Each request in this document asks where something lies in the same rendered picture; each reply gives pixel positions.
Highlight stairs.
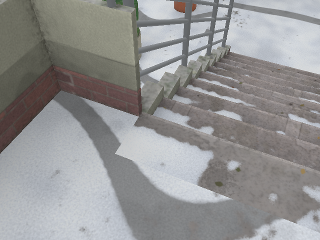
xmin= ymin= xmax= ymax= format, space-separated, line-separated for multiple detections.
xmin=153 ymin=52 xmax=320 ymax=171

